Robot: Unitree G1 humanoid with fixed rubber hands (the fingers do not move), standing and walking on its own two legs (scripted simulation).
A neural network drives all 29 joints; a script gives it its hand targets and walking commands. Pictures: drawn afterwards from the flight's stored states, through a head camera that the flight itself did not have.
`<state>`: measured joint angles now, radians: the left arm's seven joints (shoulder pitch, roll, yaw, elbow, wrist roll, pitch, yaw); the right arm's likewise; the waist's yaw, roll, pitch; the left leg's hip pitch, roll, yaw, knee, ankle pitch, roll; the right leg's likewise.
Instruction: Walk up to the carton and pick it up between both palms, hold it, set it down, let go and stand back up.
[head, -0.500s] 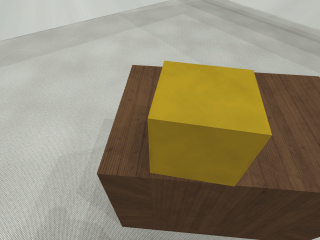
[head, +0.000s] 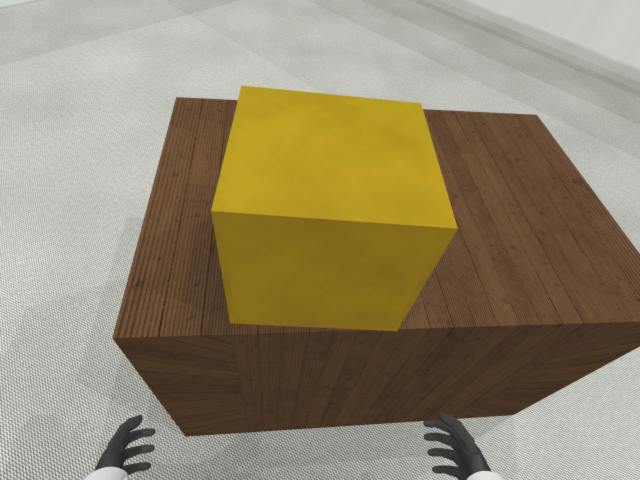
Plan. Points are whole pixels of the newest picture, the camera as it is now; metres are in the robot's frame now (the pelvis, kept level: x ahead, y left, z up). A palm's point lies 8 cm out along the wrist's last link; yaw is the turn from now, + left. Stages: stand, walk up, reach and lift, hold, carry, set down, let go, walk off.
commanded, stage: reach and lift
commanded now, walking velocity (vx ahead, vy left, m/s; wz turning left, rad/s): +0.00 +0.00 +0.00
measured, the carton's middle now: (323, 215) +0.50 +0.02 +0.02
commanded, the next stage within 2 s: none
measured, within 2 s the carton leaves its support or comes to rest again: neither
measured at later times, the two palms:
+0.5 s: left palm (84, 475) +0.15 +0.29 -0.08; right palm (475, 445) +0.20 -0.19 -0.07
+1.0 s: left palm (96, 437) +0.19 +0.27 -0.04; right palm (485, 417) +0.23 -0.20 -0.03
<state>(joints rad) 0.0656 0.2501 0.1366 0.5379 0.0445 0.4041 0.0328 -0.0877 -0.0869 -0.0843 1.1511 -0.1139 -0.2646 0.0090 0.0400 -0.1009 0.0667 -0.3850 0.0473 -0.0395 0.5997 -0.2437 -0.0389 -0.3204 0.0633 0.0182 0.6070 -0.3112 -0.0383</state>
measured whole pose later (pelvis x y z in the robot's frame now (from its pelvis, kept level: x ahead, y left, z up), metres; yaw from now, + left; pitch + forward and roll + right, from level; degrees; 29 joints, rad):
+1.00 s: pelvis +0.05 +0.02 +0.02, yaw -1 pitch -1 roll +0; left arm 0.32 0.26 0.01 0.42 -0.12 -0.06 0.00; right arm 0.17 -0.17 -0.03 0.77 0.11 -0.35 0.03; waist 0.06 -0.05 -0.06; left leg -0.18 0.02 -0.01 0.43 -0.24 -0.02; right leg -0.09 0.03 0.05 0.39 -0.28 0.00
